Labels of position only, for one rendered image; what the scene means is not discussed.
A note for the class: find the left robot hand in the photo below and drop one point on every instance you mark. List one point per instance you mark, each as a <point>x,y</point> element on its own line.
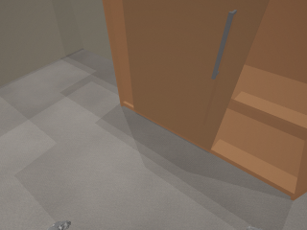
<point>60,225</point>

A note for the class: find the wardrobe door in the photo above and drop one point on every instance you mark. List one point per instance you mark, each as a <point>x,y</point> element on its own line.
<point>118,19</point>
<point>172,48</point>

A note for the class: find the handle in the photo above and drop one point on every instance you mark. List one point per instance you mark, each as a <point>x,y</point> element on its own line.
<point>223,42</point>

